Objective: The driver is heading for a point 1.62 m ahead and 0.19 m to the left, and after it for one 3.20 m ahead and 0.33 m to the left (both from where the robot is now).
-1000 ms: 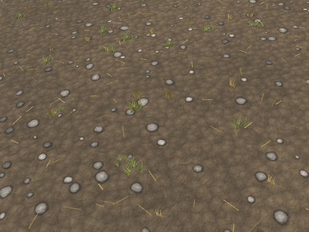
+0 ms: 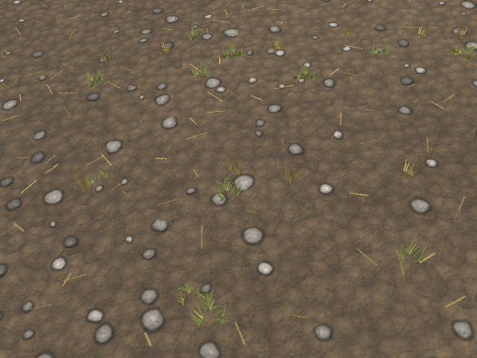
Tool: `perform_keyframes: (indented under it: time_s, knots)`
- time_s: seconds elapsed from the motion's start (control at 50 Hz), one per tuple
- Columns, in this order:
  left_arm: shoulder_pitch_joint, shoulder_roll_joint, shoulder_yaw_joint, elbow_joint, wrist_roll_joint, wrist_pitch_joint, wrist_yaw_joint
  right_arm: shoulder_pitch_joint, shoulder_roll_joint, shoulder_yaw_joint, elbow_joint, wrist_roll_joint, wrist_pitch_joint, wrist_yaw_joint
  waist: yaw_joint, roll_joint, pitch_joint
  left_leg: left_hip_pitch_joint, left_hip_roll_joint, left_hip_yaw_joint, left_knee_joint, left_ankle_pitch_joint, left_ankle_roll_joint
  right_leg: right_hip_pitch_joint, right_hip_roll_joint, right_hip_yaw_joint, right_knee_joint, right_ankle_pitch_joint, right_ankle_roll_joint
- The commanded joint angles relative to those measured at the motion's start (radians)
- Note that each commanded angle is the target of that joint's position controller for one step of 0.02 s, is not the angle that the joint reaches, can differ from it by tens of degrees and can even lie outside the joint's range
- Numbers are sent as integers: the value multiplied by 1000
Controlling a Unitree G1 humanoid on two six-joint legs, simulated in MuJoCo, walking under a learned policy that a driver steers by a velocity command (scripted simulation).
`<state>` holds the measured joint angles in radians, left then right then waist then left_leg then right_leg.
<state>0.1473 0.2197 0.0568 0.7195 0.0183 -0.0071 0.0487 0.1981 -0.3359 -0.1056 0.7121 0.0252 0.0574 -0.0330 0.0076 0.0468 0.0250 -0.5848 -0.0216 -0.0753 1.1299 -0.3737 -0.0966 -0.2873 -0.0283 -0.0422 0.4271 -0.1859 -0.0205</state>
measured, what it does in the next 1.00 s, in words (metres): steps on the spot, turning left: left foot, then right foot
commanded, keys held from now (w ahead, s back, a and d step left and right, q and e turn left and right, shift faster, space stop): q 0.48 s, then no key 0.52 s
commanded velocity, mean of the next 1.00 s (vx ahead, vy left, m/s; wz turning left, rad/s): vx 0.01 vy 0.00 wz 0.40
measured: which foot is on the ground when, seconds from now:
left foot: up 0.00-0.20, down 0.22-1.00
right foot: down 0.00-0.22, up 0.24-0.70, down 0.72-1.00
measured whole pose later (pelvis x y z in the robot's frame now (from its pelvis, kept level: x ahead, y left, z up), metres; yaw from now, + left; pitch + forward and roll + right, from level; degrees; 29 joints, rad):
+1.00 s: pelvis +0.02 +0.03 -0.01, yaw +23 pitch +0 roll +0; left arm 0.17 0.23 0.03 0.68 0.01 -0.02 0.00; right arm 0.20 -0.26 -0.05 0.70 -0.01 0.03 -0.01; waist -0.01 0.01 0.03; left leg -0.25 -0.06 -0.14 0.54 -0.28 0.00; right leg -0.22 0.02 0.02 0.53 -0.30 -0.01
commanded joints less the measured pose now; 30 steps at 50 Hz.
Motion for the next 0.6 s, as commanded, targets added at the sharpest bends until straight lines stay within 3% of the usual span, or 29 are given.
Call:
perform_keyframes:
  time_s: [0.02,0.08,0.14,0.18,0.2,0.22,0.24,0.26,0.28,0.32,0.34,0.4,0.5,0.6]
  knots:
    - [5,174,47,-59,-4,-2,13,-41,-13,8,-110,-2,-8,14,20,-202,-115,-45,43,36,-111,11,-15,208,-244,143,-102,367,-207]
    - [-2,217,63,-64,-10,1,5,-59,-15,13,-135,-4,-8,33,24,-218,-129,78,55,85,-245,-6,14,167,-267,102,-96,361,-207]
    - [10,236,72,-60,-28,-1,-5,-61,-35,4,-150,0,-2,50,23,-236,-122,155,44,121,-387,1,58,170,-291,92,-66,335,-190]
    - [-6,238,74,-57,-48,0,-7,-11,-29,-3,-136,0,0,59,-18,-225,-124,272,15,157,-598,133,109,143,-276,51,11,300,-138]
    - [33,210,68,-41,-49,-1,-9,34,-45,-12,-117,-3,-1,55,-28,-185,-131,386,-10,148,-705,236,139,83,-241,5,90,241,-81]
    - [68,163,56,-41,-21,-2,-16,71,-126,-36,-117,-2,-5,42,-16,3,-142,567,123,-54,-743,521,196,-112,-159,-93,303,12,15]
    - [47,111,32,-98,31,-5,-23,69,-234,-50,-146,-16,-9,31,8,301,-138,664,381,-385,-698,923,365,-416,-25,-102,592,-506,98]
    - [-49,169,48,-120,8,-12,-16,103,-207,-44,-150,-54,-32,43,-91,196,-228,592,432,-436,-758,797,483,-439,2,63,747,-515,94]
    - [-83,197,58,-124,-20,-8,-10,55,-187,-34,-144,-57,-51,48,-64,122,-160,546,363,-354,-776,682,439,-452,-11,95,790,-428,76]
    - [-46,203,65,-91,-10,9,10,-51,-118,-13,-150,-12,-54,37,-10,67,-110,489,266,-255,-769,590,339,-448,-29,114,748,-273,71]
    - [-22,203,67,-88,-5,13,12,-73,-113,-8,-153,-5,-49,30,8,76,-114,448,244,-233,-772,612,330,-403,-16,110,755,-223,77]
    - [1,175,61,-81,-12,10,4,-58,-107,-2,-147,-15,-45,18,13,72,-141,451,213,-227,-774,588,330,-361,13,110,715,-146,88]
    - [-52,151,48,-99,-15,4,-4,-38,-132,-9,-138,-11,-37,3,-14,91,-124,462,202,-290,-768,427,324,-319,29,126,472,-122,102]
    - [-54,155,43,-104,-25,-3,-24,-40,-122,2,-129,-21,-31,17,-35,110,-119,398,202,-335,-738,444,331,-162,32,105,331,-186,85]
